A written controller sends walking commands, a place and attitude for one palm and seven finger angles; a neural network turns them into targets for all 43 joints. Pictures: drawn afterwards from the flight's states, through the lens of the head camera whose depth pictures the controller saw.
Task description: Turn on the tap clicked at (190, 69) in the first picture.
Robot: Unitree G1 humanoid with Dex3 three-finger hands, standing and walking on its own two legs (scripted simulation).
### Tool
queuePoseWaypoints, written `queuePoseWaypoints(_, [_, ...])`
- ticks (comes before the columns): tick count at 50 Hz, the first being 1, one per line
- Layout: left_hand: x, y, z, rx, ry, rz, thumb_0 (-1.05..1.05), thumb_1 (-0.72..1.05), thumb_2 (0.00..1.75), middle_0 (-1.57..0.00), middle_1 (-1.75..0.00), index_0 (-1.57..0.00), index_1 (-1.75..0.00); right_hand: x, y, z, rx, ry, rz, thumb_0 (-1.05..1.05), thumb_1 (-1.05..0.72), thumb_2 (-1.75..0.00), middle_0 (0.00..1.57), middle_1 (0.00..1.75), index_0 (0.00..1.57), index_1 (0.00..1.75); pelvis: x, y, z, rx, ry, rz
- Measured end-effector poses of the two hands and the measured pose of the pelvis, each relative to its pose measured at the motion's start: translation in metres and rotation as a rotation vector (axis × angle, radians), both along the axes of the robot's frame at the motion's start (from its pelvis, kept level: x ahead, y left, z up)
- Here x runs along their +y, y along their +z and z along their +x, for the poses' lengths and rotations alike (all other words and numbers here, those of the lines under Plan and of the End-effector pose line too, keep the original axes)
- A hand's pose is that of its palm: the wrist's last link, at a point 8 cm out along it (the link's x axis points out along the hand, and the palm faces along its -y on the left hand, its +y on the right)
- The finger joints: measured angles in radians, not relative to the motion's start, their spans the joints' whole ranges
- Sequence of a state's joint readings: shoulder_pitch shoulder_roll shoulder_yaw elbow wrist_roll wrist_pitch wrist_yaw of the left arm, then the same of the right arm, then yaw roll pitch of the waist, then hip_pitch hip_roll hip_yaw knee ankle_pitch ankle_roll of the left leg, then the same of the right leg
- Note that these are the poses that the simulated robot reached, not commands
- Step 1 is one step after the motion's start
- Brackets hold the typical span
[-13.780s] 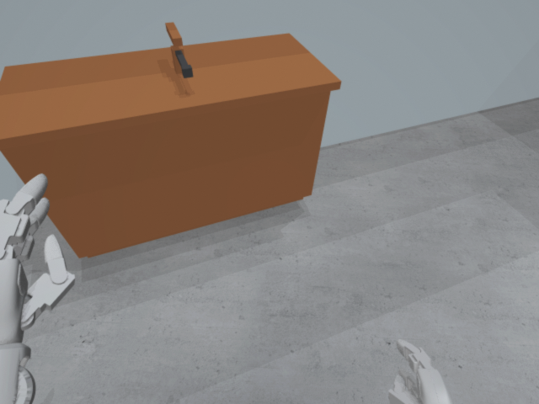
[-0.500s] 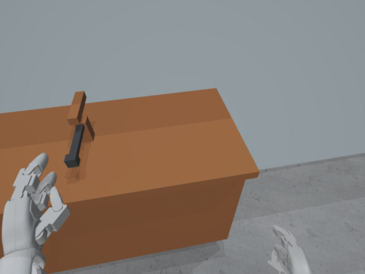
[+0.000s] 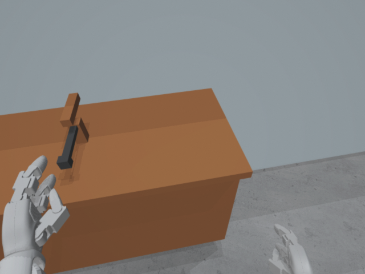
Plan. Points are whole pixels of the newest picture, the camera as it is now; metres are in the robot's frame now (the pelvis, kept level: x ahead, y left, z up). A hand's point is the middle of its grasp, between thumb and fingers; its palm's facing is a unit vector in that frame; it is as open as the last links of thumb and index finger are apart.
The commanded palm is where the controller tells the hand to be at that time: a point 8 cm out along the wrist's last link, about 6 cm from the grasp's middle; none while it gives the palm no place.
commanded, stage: reach beside the lever's end, fingers flat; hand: left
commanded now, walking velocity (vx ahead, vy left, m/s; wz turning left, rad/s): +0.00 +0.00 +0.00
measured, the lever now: (65, 162) +0.36 +0.37 +0.03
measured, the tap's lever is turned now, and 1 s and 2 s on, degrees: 0 0 0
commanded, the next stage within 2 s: none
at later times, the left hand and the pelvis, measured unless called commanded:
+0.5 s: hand (59, 198) +0.22 +0.27 +0.10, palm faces +0.50 -0.85 -0.14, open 7.4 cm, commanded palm +0.18 +0.32 +0.10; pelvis +0.00 +0.01 +0.00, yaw +0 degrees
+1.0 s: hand (53, 188) +0.26 +0.32 +0.07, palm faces +0.53 -0.84 -0.12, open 7.6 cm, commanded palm +0.22 +0.36 +0.07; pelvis -0.01 +0.02 -0.01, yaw +0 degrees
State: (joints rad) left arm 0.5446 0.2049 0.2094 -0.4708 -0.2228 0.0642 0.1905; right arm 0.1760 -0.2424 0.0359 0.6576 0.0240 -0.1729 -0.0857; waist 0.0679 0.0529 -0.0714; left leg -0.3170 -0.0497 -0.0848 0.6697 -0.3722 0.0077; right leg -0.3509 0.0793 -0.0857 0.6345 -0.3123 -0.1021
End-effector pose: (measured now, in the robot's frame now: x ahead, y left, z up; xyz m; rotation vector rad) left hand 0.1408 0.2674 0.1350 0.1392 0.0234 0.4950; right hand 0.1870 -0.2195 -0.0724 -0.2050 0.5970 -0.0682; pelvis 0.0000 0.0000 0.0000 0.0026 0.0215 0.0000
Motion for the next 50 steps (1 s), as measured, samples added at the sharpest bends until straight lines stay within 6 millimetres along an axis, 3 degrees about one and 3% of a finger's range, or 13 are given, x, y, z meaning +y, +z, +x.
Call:
queuePoseWaypoints(18, [0.034,-0.024,0.027,0.020,0.035,-0.008,0.02,0.90,0.90,-0.20,-0.30,-0.21,-0.30,-0.006,-0.011,-0.013,0.069,-0.043,-0.019,0.02,-0.91,-0.90,0.20,0.30,0.20,0.30,0.004,-0.001,0.001,0.035,-0.004,-0.001])
queuePoseWaypoints(40, [0.066,-0.049,0.047,-0.006,0.055,-0.005,0.02,0.90,0.90,-0.19,-0.26,-0.19,-0.26,0.007,-0.021,-0.022,0.120,-0.041,-0.044,0.02,-0.91,-0.90,0.20,0.30,0.20,0.30,0.021,-0.008,-0.001,0.080,-0.003,-0.008])
queuePoseWaypoints(50, [0.090,-0.062,0.071,-0.007,0.066,-0.018,0.02,0.90,0.90,-0.18,-0.24,-0.18,-0.23,0.005,-0.028,-0.030,0.155,-0.055,-0.069,0.02,-0.91,-0.90,0.20,0.30,0.20,0.30,0.023,-0.012,-0.005,0.107,-0.003,-0.015])
